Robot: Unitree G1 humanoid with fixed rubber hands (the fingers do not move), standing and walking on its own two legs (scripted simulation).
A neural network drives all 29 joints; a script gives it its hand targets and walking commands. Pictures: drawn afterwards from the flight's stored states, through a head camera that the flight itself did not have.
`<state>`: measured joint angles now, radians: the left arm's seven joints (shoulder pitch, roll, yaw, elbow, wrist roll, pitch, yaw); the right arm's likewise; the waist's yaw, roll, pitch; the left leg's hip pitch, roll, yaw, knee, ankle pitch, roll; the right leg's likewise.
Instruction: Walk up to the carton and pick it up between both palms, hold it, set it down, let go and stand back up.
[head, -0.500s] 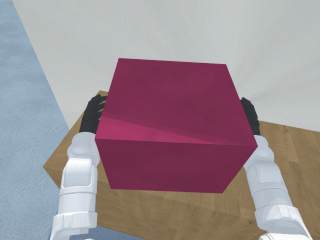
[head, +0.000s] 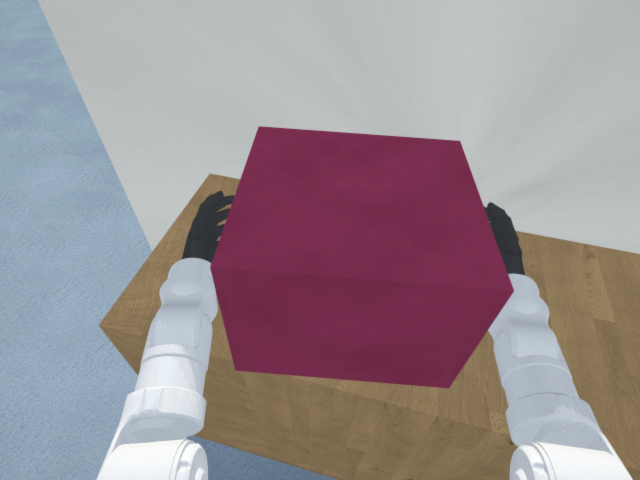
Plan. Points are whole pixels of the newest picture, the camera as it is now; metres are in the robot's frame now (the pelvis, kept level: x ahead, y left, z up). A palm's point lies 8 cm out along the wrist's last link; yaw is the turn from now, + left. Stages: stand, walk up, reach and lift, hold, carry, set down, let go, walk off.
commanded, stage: set down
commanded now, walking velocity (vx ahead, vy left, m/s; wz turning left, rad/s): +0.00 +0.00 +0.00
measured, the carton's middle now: (350, 252) +0.41 -0.03 +0.07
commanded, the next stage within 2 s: none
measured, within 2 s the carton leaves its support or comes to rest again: rests again in 1.82 s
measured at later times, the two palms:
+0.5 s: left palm (208, 254) +0.40 +0.17 +0.07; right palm (488, 267) +0.38 -0.21 +0.07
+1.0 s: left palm (218, 262) +0.42 +0.16 +0.03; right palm (476, 275) +0.39 -0.22 +0.03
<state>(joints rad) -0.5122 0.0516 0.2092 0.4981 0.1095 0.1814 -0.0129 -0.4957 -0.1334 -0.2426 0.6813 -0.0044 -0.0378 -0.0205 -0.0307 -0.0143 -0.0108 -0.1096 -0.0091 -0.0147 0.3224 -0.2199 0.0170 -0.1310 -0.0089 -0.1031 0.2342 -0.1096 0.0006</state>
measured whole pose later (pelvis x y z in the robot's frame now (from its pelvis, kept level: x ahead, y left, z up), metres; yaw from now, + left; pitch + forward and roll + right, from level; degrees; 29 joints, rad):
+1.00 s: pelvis +0.02 +0.00 +0.00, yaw +0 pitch +12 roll -2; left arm -0.70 0.12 0.19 1.10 0.04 -0.28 0.01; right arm -0.62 -0.12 -0.36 0.99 -0.13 -0.30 -0.03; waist -0.03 0.04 -0.08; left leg -0.35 0.00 -0.01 0.38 -0.24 0.02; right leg -0.36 0.00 -0.10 0.26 -0.12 0.00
